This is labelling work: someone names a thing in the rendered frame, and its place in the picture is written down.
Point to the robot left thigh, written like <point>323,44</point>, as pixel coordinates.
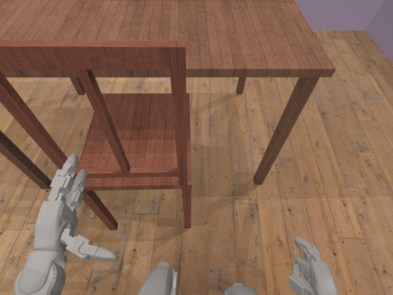
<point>161,280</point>

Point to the left robot shin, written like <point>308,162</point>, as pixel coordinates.
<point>163,264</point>

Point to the right robot hand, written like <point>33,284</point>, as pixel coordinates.
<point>318,278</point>

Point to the table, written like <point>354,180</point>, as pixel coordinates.
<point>223,38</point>

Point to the robot left forearm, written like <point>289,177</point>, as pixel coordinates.
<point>43,273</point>

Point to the left robot hand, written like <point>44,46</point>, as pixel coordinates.
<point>59,210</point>

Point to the chair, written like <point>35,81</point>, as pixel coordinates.
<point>136,141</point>

